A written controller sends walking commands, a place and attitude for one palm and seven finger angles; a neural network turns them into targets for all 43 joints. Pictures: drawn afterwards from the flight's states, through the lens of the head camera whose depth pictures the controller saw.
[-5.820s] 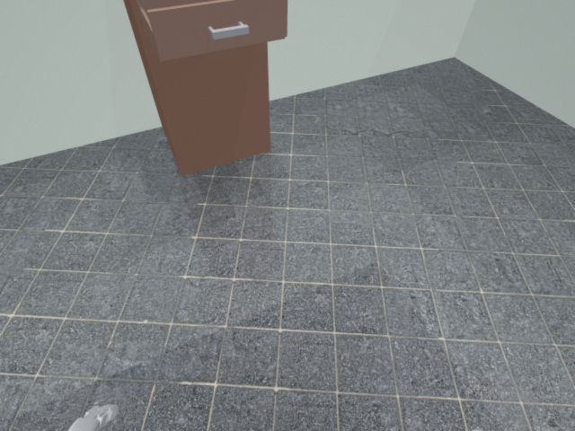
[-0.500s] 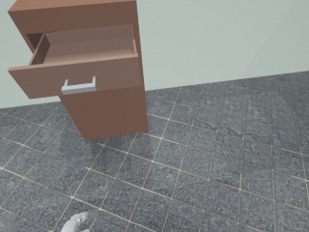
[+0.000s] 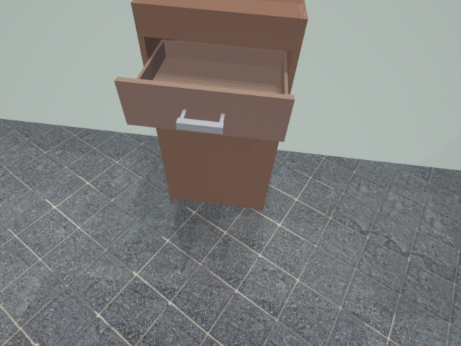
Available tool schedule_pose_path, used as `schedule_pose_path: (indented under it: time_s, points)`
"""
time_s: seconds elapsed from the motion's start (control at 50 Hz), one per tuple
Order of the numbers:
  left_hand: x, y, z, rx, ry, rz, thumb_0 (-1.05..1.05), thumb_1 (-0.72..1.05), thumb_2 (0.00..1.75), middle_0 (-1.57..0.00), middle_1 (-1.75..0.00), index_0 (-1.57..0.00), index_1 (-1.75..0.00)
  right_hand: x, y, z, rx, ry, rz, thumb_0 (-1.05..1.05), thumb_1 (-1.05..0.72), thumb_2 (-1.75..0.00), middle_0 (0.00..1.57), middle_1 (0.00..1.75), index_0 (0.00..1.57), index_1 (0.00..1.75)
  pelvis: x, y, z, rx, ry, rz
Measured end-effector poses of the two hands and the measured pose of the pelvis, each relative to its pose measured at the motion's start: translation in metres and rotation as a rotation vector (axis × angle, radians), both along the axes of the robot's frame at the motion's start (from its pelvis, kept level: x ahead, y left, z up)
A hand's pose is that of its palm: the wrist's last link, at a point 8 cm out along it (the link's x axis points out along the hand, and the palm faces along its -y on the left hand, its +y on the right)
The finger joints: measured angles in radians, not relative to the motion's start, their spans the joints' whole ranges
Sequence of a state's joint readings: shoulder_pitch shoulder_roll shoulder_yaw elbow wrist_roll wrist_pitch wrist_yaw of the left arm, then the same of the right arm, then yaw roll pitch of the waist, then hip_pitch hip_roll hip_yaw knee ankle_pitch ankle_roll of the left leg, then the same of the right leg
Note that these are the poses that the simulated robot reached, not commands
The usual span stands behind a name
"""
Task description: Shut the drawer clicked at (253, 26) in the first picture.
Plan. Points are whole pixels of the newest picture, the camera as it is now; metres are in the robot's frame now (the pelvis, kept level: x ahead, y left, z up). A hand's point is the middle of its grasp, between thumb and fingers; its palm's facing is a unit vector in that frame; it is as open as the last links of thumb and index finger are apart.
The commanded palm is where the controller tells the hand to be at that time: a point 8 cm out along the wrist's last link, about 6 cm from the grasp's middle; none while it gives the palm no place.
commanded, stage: take the last steps up to it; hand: left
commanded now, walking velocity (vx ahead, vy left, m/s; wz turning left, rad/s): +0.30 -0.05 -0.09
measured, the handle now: (201, 120) +0.62 +0.16 +0.02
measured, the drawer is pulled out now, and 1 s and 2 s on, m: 0.25 0.25 0.25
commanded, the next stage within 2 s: come to a stop and stand still in 0.68 s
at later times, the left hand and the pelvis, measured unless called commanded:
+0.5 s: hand (179, 277) +0.28 +0.15 -0.17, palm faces -0.09 -0.97 -0.22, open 7.4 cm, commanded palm none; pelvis +0.15 -0.03 -0.01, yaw -3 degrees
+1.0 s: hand (188, 290) +0.26 +0.13 -0.18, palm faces +0.03 -0.99 -0.13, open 7.3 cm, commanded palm none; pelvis +0.27 -0.03 +0.01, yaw -3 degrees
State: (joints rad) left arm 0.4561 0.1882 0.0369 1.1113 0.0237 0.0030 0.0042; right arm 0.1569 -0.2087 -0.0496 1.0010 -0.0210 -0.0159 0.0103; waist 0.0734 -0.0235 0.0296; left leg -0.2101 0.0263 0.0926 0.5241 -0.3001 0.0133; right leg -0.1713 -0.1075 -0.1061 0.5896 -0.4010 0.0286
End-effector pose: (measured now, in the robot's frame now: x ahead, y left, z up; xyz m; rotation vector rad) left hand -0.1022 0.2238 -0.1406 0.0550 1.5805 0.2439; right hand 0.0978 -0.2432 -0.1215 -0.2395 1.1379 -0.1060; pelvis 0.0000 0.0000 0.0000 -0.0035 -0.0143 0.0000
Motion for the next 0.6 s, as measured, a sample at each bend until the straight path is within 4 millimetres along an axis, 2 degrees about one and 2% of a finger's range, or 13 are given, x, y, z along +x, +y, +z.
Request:
schedule_pose_path:
  time_s: [0.06,0.12,0.2,0.28,0.36,0.42,0.48,0.52,0.56,0.6]
  points:
    - [0.007,0.012,0.0,-0.019,0.05,-0.027,0.01,0.91,0.89,-0.2,-0.3,-0.2,-0.3,0.004,0.019,0.007,0.013,-0.033,-0.025,0.01,-0.91,-0.9,0.2,0.3,0.2,0.29,0.013,0.01,0.004,-0.004,-0.016,-0.027]
    - [0.041,0.022,0.001,-0.027,0.008,-0.056,0.01,0.91,0.89,-0.2,-0.3,-0.2,-0.3,-0.007,0.028,0.009,0.009,-0.011,-0.085,0.0,-0.93,-0.9,0.2,0.3,0.2,0.29,0.027,0.016,0.01,-0.008,-0.025,-0.028]
    - [0.107,0.03,0.001,-0.017,-0.112,-0.091,0.01,0.91,0.89,-0.19,-0.3,-0.2,-0.3,-0.033,0.026,0.006,-0.006,0.09,-0.129,-0.01,-0.95,-0.9,0.21,0.3,0.2,0.3,0.045,0.02,0.013,-0.001,-0.03,-0.03]
    - [0.181,0.029,0.003,-0.003,-0.225,-0.131,0.01,0.91,0.89,-0.19,-0.3,-0.2,-0.3,-0.065,0.029,-0.002,0.012,0.227,-0.178,0.0,-0.94,-0.9,0.2,0.3,0.2,0.29,0.067,0.018,0.011,0.012,-0.028,-0.033]
    - [0.256,0.017,0.006,0.005,-0.307,-0.195,0.0,0.91,0.89,-0.19,-0.3,-0.2,-0.3,-0.089,0.034,-0.009,0.048,0.353,-0.235,0.0,-0.93,-0.9,0.2,0.3,0.2,0.29,0.093,0.009,0.006,0.022,-0.024,-0.04]
    - [0.313,0.002,0.008,0.013,-0.357,-0.253,0.0,0.91,0.89,-0.19,-0.3,-0.2,-0.3,-0.098,0.036,-0.015,0.081,0.435,-0.279,0.0,-0.92,-0.9,0.2,0.3,0.2,0.29,0.116,-0.002,0.001,0.024,-0.021,-0.048]
    - [0.365,-0.017,0.006,0.028,-0.419,-0.297,0.0,0.91,0.89,-0.19,-0.3,-0.2,-0.3,-0.096,0.031,-0.024,0.114,0.509,-0.313,0.01,-0.91,-0.9,0.2,0.3,0.2,0.29,0.144,-0.019,-0.01,0.019,-0.02,-0.056]
    - [0.389,-0.028,0.004,0.042,-0.462,-0.305,0.0,0.91,0.89,-0.19,-0.3,-0.2,-0.3,-0.085,0.023,-0.031,0.133,0.538,-0.323,0.01,-0.91,-0.9,0.2,0.3,0.2,0.29,0.159,-0.031,-0.017,0.018,-0.022,-0.06]
    - [0.398,-0.038,0.005,0.042,-0.473,-0.293,0.0,0.91,0.89,-0.19,-0.3,-0.2,-0.3,-0.063,0.013,-0.033,0.135,0.52,-0.32,0.01,-0.91,-0.9,0.2,0.3,0.2,0.29,0.17,-0.038,-0.015,0.01,-0.031,-0.056]
    - [0.398,-0.044,0.009,0.039,-0.453,-0.275,0.0,0.91,0.89,-0.19,-0.3,-0.2,-0.3,-0.03,0.001,-0.033,0.128,0.465,-0.304,0.01,-0.91,-0.9,0.2,0.3,0.2,0.29,0.18,-0.043,-0.009,0.005,-0.033,-0.053]
